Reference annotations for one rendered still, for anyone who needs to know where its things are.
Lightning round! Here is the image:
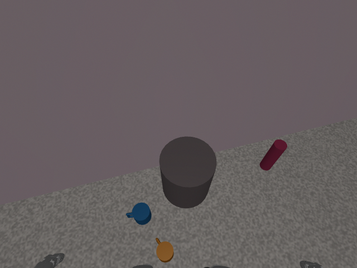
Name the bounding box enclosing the left robot hand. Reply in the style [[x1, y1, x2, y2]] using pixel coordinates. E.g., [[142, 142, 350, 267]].
[[34, 253, 65, 268]]

